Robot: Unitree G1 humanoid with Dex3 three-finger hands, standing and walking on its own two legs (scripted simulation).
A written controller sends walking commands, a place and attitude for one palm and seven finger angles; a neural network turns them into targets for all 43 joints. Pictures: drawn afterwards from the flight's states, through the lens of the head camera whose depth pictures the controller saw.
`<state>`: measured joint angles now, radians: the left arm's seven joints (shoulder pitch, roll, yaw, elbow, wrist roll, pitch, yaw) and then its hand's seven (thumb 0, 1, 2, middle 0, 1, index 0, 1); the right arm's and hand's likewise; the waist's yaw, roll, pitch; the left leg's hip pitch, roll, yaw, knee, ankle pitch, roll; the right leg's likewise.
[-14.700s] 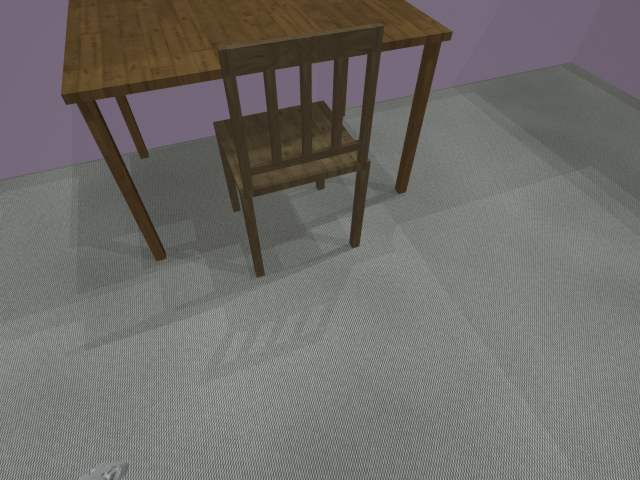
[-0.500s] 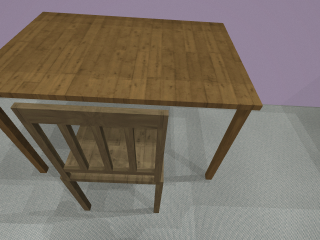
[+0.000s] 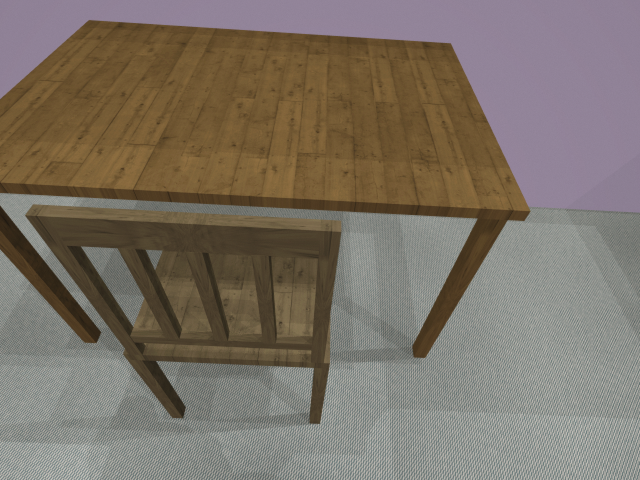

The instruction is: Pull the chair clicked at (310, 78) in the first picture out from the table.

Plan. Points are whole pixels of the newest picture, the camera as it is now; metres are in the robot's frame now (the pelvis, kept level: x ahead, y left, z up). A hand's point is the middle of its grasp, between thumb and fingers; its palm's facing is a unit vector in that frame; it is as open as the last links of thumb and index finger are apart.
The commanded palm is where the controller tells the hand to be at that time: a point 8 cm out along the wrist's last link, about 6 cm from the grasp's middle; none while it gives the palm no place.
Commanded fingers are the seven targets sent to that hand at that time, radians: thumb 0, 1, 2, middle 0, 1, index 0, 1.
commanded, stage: look again from close up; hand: left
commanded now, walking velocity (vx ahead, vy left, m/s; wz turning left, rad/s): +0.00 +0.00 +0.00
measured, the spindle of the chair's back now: (211, 298) +0.41 +0.21 -0.11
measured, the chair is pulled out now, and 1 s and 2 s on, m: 0.00 0.00 0.00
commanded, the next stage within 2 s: raise the hand toward the chair's back in 0.26 s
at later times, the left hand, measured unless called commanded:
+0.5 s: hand out of the picture +0.11 +0.21 -0.08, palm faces +0.22 -0.95 -0.22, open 7.4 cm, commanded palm +0.09 +0.23 -0.07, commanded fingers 0.00 0.71 0.82 -0.18 -0.27 -0.18 -0.27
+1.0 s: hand out of the picture +0.13 +0.17 -0.05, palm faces +0.03 -1.00 -0.06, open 11.2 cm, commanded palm +0.11 +0.23 -0.06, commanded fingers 0.00 0.13 0.57 -0.12 -0.18 -0.12 -0.18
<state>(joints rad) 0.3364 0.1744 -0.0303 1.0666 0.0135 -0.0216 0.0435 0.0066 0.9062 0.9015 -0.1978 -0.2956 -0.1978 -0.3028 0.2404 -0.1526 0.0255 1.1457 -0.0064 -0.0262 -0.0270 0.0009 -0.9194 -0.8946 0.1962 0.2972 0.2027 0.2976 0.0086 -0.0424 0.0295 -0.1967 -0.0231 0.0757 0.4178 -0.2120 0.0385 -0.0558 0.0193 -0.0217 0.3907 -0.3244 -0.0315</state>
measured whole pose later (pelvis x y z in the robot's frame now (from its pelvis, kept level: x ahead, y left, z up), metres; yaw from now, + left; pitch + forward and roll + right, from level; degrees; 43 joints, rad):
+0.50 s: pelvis -0.02 +0.01 -0.01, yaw +2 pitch +1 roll +1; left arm 0.50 0.22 0.02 0.25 -0.13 -0.02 0.11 0.04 0.93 0.89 -0.20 -0.29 -0.20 -0.30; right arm 0.34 -0.20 0.01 0.87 0.03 -0.23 -0.06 0.01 -0.92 -0.89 0.20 0.30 0.20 0.30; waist -0.02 -0.02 0.00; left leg -0.32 -0.05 0.07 0.52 -0.22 0.05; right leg -0.21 -0.02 -0.05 0.59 -0.39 -0.02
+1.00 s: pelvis -0.08 -0.03 -0.11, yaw +2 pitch +14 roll -3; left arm 0.36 0.24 0.12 0.06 -0.27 -0.52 -0.27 0.01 0.35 0.67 -0.14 -0.21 -0.14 -0.22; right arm 0.17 -0.21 0.04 0.56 0.02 -0.20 -0.07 0.01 -0.91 -0.89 0.20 0.30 0.20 0.30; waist 0.03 0.04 -0.14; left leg -1.04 0.03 -0.04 1.23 -0.43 0.00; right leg -0.86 0.05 -0.17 1.22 -0.61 -0.09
